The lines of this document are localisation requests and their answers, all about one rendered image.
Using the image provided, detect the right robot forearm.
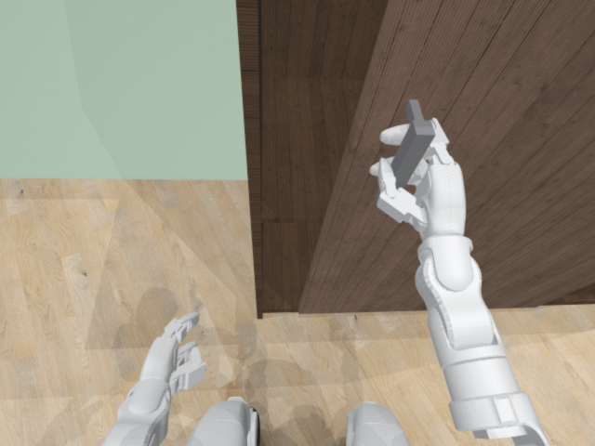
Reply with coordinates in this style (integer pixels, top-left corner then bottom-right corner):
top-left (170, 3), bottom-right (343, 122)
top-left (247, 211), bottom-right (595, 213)
top-left (415, 234), bottom-right (551, 446)

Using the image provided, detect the left robot forearm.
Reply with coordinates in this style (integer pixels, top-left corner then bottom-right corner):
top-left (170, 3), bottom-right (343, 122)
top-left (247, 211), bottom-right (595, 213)
top-left (100, 378), bottom-right (171, 446)

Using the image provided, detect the robot right thigh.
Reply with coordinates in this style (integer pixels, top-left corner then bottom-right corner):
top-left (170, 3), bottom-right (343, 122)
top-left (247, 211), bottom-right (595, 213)
top-left (346, 403), bottom-right (410, 446)

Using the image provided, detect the right robot hand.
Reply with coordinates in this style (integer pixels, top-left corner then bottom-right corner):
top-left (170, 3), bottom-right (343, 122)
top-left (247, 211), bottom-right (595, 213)
top-left (369, 118), bottom-right (466, 242)

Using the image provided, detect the handle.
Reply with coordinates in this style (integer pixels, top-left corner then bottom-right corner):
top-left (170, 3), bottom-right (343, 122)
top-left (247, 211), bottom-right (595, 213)
top-left (376, 99), bottom-right (436, 201)

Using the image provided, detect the robot thigh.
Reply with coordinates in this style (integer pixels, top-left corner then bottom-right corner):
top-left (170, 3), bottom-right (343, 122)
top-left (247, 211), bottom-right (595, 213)
top-left (185, 400), bottom-right (258, 446)
top-left (346, 403), bottom-right (410, 446)

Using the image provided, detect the left robot hand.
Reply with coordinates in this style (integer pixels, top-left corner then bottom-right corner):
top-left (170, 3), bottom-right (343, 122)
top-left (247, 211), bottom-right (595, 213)
top-left (139, 312), bottom-right (205, 396)

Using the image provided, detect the robot left thigh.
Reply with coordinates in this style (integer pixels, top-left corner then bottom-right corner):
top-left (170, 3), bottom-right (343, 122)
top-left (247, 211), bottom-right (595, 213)
top-left (185, 400), bottom-right (258, 446)

